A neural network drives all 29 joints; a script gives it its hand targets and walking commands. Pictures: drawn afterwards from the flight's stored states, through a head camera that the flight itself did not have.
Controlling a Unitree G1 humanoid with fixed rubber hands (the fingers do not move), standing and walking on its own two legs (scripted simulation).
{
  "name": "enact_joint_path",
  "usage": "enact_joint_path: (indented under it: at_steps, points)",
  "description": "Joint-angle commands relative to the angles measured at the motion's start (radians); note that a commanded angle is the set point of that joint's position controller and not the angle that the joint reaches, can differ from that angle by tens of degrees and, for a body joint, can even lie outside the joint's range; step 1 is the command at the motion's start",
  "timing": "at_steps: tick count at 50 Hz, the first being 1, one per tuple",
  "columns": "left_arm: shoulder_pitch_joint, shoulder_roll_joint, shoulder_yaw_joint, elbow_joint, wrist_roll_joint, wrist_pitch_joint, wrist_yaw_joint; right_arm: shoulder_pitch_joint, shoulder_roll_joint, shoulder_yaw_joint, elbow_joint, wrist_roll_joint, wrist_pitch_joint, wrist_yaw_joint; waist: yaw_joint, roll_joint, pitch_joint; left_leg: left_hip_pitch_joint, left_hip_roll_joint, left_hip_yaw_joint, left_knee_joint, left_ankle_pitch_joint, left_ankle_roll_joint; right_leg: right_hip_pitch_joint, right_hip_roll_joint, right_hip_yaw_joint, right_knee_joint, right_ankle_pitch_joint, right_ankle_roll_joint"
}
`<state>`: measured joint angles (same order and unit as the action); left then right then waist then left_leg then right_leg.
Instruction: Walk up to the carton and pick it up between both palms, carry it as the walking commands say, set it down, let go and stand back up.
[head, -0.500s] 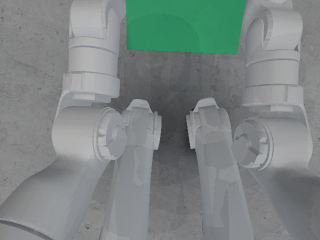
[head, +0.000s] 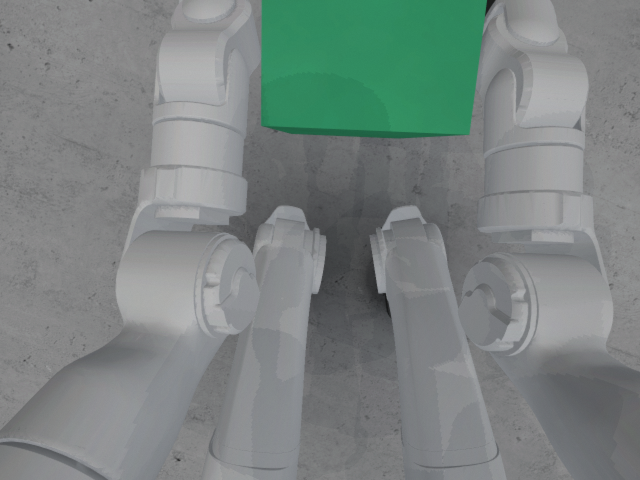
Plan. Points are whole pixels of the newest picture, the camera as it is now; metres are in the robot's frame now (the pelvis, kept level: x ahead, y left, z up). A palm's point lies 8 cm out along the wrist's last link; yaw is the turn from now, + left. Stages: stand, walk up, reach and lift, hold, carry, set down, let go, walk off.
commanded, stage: reach and lift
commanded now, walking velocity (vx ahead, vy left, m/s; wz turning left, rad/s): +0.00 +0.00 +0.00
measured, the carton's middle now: out of the picture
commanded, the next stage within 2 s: none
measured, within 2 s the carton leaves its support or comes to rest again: neither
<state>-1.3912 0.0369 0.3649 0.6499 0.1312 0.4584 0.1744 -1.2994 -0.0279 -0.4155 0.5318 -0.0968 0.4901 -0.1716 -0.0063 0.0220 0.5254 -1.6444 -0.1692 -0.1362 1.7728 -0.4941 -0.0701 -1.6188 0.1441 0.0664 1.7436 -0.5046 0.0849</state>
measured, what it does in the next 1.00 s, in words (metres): rises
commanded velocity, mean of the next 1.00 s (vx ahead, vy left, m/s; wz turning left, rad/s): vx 0.00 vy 0.00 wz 0.00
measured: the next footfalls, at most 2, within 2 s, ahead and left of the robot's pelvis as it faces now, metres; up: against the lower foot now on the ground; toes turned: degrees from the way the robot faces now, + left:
none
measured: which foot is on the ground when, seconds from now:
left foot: down 0.00-1.00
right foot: down 0.00-1.00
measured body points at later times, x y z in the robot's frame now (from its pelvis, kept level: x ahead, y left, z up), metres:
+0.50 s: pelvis +0.00 +0.00 +0.05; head +0.30 +0.01 +0.36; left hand +0.53 +0.11 -0.03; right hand +0.51 -0.14 -0.04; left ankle +0.14 +0.12 -0.48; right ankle +0.14 -0.13 -0.48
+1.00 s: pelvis +0.00 +0.01 +0.10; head +0.27 +0.02 +0.45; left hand +0.51 +0.11 +0.04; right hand +0.49 -0.13 +0.03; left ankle +0.14 +0.12 -0.48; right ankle +0.14 -0.13 -0.48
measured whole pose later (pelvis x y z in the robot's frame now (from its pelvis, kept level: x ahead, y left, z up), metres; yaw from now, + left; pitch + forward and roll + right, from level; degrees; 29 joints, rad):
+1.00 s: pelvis +0.00 +0.01 +0.10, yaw +0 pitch +11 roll -3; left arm -1.15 -0.03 0.31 0.60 0.12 0.47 0.19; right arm -1.06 0.02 -0.38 0.50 -0.09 0.48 -0.16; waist -0.01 0.01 0.52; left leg -1.17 -0.15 -0.16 1.41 -0.41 -0.04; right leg -1.15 0.14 0.11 1.37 -0.41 0.08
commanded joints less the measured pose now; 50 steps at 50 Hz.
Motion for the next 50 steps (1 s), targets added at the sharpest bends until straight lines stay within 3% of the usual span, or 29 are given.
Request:
enact_joint_path:
  at_steps: [1,3,4,6,7,11,12,14,15,16,19,22,28,29,30,31,32,33,34,36,37,38,39,42,44,47,48,49,50]
  points:
    - [-0.752,-1.145,-0.625,-0.099,-0.219,-0.028,-0.24,-0.976,1.013,0.688,-0.143,0.203,-0.069,0.257,-0.074,0.032,-2.319,0.804,-0.019,0.133,-0.194,0.271,0.011,0.604,0.034,-0.142,-0.18,0.304,-0.048]
    - [-0.721,-1.203,-0.664,-0.103,-0.235,-0.012,-0.236,-0.995,1.009,0.691,-0.228,0.203,-0.071,0.252,-0.118,0.045,-2.419,0.887,-0.019,0.125,-0.214,0.313,0.004,0.695,0.045,-0.149,-0.197,0.37,-0.055]
    - [-0.71,-1.158,-0.589,-0.023,-0.207,-0.018,-0.238,-0.951,1.015,0.66,-0.107,0.195,-0.061,0.255,-0.063,0.036,-2.226,0.786,-0.012,0.147,-0.23,0.225,0.004,0.628,0.031,-0.135,-0.228,0.262,-0.047]
    - [-0.709,-1.184,-0.653,-0.116,-0.217,-0.022,-0.236,-0.99,1.045,0.726,-0.233,0.22,-0.074,0.262,-0.062,0.017,-2.431,0.9,-0.026,0.142,-0.232,0.3,0.013,0.725,0.038,-0.141,-0.221,0.333,-0.043]
    - [-0.721,-1.202,-0.671,-0.152,-0.231,-0.013,-0.23,-0.993,1.015,0.719,-0.238,0.216,-0.065,0.261,-0.098,0.023,-2.475,0.934,-0.022,0.124,-0.243,0.319,0.009,0.729,0.047,-0.152,-0.222,0.354,-0.046]
    - [-0.638,-1.203,-0.624,0.0,-0.201,-0.011,-0.245,-0.967,1.016,0.7,-0.183,0.194,-0.07,0.256,-0.061,0.008,-2.262,0.816,-0.019,0.139,-0.253,0.231,0.012,0.663,0.034,-0.13,-0.266,0.264,-0.048]
    - [-0.649,-1.236,-0.677,-0.148,-0.241,-0.019,-0.241,-0.978,1.063,0.767,-0.287,0.24,-0.068,0.256,-0.069,-0.013,-2.485,0.94,-0.028,0.136,-0.265,0.334,0.019,0.835,0.038,-0.122,-0.272,0.372,-0.042]
    - [-0.662,-1.207,-0.66,-0.091,-0.209,-0.016,-0.243,-0.869,1.055,0.68,-0.126,0.184,-0.058,0.261,-0.079,0.021,-2.31,0.894,-0.02,0.131,-0.285,0.267,0.006,0.684,0.043,-0.139,-0.271,0.307,-0.051]
    - [-0.667,-1.225,-0.699,-0.13,-0.237,-0.011,-0.239,-0.931,1.037,0.743,-0.247,0.237,-0.071,0.263,-0.065,0.049,-2.437,0.985,-0.02,0.141,-0.294,0.293,-0.001,0.796,0.04,-0.127,-0.289,0.331,-0.056]
    - [-0.65,-1.204,-0.654,-0.088,-0.228,-0.01,-0.234,-1.004,1.012,0.748,-0.259,0.227,-0.066,0.261,-0.058,-0.002,-2.373,0.901,-0.014,0.122,-0.29,0.258,0.009,0.733,0.037,-0.134,-0.282,0.296,-0.048]
    - [-0.647,-1.187,-0.646,-0.11,-0.231,-0.019,-0.235,-0.931,1.069,0.742,-0.214,0.238,-0.061,0.255,-0.047,-0.031,-2.363,0.911,-0.013,0.127,-0.319,0.261,0.025,0.83,0.03,-0.108,-0.315,0.303,-0.039]
    - [-0.654,-1.223,-0.684,-0.13,-0.228,-0.013,-0.234,-0.87,1.047,0.723,-0.174,0.224,-0.059,0.256,-0.06,0.051,-2.337,0.943,-0.011,0.138,-0.346,0.223,0.004,0.809,0.03,-0.106,-0.34,0.273,-0.055]
    - [-0.651,-1.191,-0.702,-0.162,-0.266,-0.028,-0.239,-0.855,1.092,0.746,-0.193,0.243,-0.058,0.245,-0.062,-0.002,-2.324,0.963,-0.013,0.13,-0.393,0.226,0.017,0.906,0.021,-0.089,-0.398,0.278,-0.046]
    - [-0.579,-1.185,-0.634,-0.062,-0.214,-0.024,-0.241,-0.871,1.105,0.751,-0.169,0.224,-0.06,0.243,-0.011,-0.025,-2.246,0.895,-0.012,0.129,-0.405,0.199,0.03,0.874,0.021,-0.083,-0.395,0.243,-0.037]
    - [-0.611,-1.206,-0.67,-0.132,-0.236,-0.022,-0.245,-0.882,1.102,0.754,-0.227,0.226,-0.061,0.241,-0.062,-0.033,-2.342,0.947,-0.017,0.136,-0.409,0.207,0.029,0.955,0.025,-0.085,-0.417,0.259,-0.036]
    - [-0.587,-1.189,-0.642,-0.086,-0.231,-0.025,-0.25,-0.86,1.103,0.757,-0.188,0.223,-0.058,0.239,-0.017,-0.043,-2.29,0.882,-0.014,0.134,-0.416,0.202,0.031,0.955,0.022,-0.081,-0.425,0.254,-0.036]
    - [-0.536,-1.183,-0.62,-0.01,-0.203,-0.017,-0.252,-0.884,1.107,0.755,-0.2,0.219,-0.062,0.238,-0.019,-0.049,-2.235,0.898,-0.013,0.125,-0.431,0.19,0.038,0.917,0.021,-0.092,-0.427,0.24,-0.029]
    - [-0.55,-1.232,-0.689,-0.093,-0.236,-0.02,-0.254,-0.869,1.1,0.785,-0.279,0.233,-0.068,0.239,-0.058,-0.046,-2.361,0.985,-0.014,0.126,-0.428,0.242,0.035,1.004,0.026,-0.087,-0.433,0.297,-0.037]
    - [-0.537,-1.198,-0.663,-0.078,-0.225,-0.023,-0.248,-0.862,1.089,0.791,-0.221,0.23,-0.062,0.247,-0.014,-0.053,-2.297,0.965,-0.01,0.119,-0.434,0.261,0.027,0.917,0.024,-0.098,-0.429,0.291,-0.035]
    - [-0.565,-1.212,-0.699,-0.159,-0.245,-0.036,-0.247,-0.836,1.112,0.8,-0.225,0.243,-0.065,0.242,-0.037,-0.034,-2.36,1.0,-0.013,0.125,-0.442,0.277,0.027,1.001,0.027,-0.075,-0.453,0.318,-0.04]
    - [-0.563,-1.195,-0.656,-0.082,-0.226,-0.037,-0.25,-0.824,1.094,0.748,-0.166,0.216,-0.071,0.241,-0.045,-0.024,-2.226,0.94,-0.006,0.12,-0.442,0.219,0.03,0.883,0.025,-0.08,-0.454,0.25,-0.043]
    - [-0.591,-1.217,-0.712,-0.176,-0.247,-0.041,-0.249,-0.823,1.13,0.796,-0.22,0.242,-0.07,0.244,-0.029,0.002,-2.3,1.03,-0.009,0.122,-0.464,0.241,0.023,0.946,0.022,-0.078,-0.473,0.28,-0.04]
    - [-0.556,-1.253,-0.741,-0.195,-0.257,-0.032,-0.243,-0.817,1.139,0.805,-0.278,0.243,-0.068,0.241,-0.064,-0.017,-2.422,1.133,-0.012,0.105,-0.478,0.299,0.024,1.002,0.034,-0.097,-0.471,0.333,-0.04]
    - [-0.487,-1.217,-0.666,-0.046,-0.199,-0.024,-0.237,-0.804,1.076,0.747,-0.166,0.215,-0.075,0.253,-0.027,0.02,-2.158,1.06,0.004,0.101,-0.501,0.209,0.019,0.832,0.021,-0.089,-0.488,0.226,-0.049]
    - [-0.564,-1.289,-0.773,-0.222,-0.258,-0.029,-0.236,-0.773,1.11,0.781,-0.249,0.231,-0.076,0.264,-0.098,0.021,-2.389,1.24,0.0,0.085,-0.522,0.268,0.01,0.955,0.035,-0.097,-0.507,0.296,-0.056]
    - [-0.533,-1.233,-0.718,-0.131,-0.231,-0.031,-0.235,-0.719,1.095,0.743,-0.13,0.203,-0.07,0.268,-0.053,0.038,-2.167,1.122,0.007,0.104,-0.553,0.21,0.003,0.901,0.024,-0.084,-0.535,0.23,-0.058]
    - [-0.475,-1.247,-0.682,-0.071,-0.21,-0.034,-0.235,-0.763,1.12,0.75,-0.153,0.21,-0.081,0.271,-0.035,0.019,-2.137,1.134,0.009,0.092,-0.563,0.197,0.017,0.868,0.024,-0.081,-0.546,0.208,-0.055]
    - [-0.483,-1.308,-0.738,-0.173,-0.245,-0.032,-0.232,-0.789,1.149,0.804,-0.288,0.245,-0.085,0.268,-0.058,0.023,-2.356,1.248,0.0,0.085,-0.575,0.284,0.017,1.03,0.03,-0.081,-0.559,0.308,-0.055]
    - [-0.497,-1.266,-0.709,-0.116,-0.224,-0.027,-0.232,-0.734,1.108,0.755,-0.153,0.207,-0.078,0.271,-0.049,0.014,-2.208,1.147,0.009,0.089,-0.572,0.221,0.011,0.941,0.027,-0.078,-0.562,0.23,-0.057]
